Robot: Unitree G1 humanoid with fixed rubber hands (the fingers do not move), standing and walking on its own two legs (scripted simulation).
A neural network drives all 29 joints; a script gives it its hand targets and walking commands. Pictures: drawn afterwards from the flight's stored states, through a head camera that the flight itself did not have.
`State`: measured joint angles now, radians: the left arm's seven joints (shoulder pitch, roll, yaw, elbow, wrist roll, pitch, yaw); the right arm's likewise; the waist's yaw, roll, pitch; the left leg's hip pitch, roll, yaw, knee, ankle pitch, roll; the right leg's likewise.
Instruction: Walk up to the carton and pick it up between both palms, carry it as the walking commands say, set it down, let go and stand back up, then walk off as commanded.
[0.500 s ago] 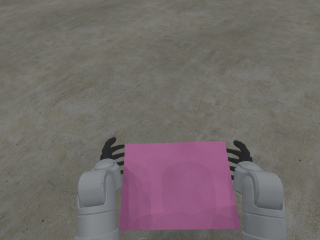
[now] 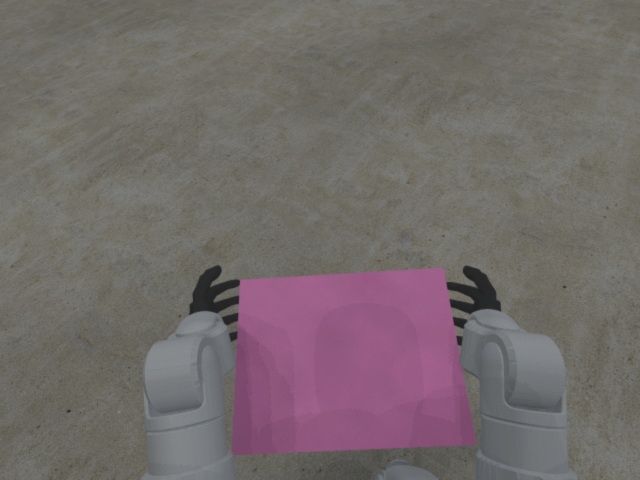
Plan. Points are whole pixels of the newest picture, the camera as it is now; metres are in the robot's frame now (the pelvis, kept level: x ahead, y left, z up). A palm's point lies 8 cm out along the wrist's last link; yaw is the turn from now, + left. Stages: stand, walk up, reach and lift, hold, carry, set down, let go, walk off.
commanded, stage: carry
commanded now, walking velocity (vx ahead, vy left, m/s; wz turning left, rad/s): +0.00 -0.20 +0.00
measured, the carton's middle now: (346, 366) +0.28 +0.00 -0.02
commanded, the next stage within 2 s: none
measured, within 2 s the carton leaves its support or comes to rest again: neither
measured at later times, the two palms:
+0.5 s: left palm (314, 377) +0.23 +0.03 +0.07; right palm (616, 383) +0.22 -0.28 +0.05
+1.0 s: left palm (458, 439) +0.16 -0.10 +0.09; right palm out of the picture +0.17 -0.41 +0.07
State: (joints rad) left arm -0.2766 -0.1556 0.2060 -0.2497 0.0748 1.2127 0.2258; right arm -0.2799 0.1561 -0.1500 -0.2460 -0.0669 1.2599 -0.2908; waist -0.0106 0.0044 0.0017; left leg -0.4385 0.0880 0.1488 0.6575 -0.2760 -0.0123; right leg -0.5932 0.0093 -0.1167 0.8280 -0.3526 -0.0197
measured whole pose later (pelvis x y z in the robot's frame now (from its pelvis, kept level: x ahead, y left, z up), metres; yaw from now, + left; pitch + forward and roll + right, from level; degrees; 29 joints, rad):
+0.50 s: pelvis -0.06 -0.12 -0.01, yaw -1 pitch +3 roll +1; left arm -0.29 -0.16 0.21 -0.27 0.05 1.21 0.25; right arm -0.29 0.16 -0.15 -0.27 -0.10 1.25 -0.26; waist 0.01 0.04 0.04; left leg -0.46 0.16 0.11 0.77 -0.39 -0.05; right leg -0.53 -0.01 -0.16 0.68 -0.18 -0.10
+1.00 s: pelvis -0.12 -0.26 +0.00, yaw +2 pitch +3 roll +0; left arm -0.32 -0.17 0.20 -0.22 0.06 1.19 0.25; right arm -0.30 0.16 -0.18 -0.26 -0.14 1.24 -0.22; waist 0.02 0.06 0.00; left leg -0.47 0.15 0.07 0.82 -0.52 -0.07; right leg -0.49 -0.05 -0.11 0.67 -0.22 -0.02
